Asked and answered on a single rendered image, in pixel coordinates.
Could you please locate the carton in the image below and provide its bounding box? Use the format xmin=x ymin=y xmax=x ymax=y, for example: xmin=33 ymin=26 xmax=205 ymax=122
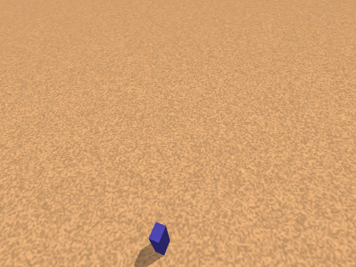
xmin=149 ymin=222 xmax=170 ymax=255

